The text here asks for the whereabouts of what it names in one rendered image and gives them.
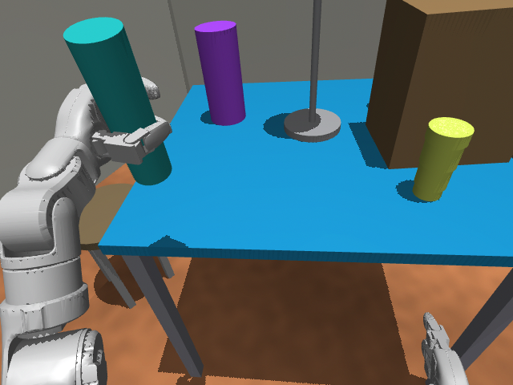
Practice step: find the table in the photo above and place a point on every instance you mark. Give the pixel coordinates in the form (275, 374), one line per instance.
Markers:
(250, 191)

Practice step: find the left robot hand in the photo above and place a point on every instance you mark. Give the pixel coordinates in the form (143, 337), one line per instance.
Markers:
(79, 118)

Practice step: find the left robot arm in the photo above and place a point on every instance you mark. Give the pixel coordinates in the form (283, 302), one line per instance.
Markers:
(39, 253)

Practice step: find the desk lamp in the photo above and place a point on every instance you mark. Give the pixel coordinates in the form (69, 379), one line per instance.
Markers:
(313, 124)

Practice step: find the stool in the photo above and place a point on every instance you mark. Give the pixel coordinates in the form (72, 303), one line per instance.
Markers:
(94, 222)

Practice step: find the right robot hand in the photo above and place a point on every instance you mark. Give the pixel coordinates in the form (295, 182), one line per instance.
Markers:
(442, 365)

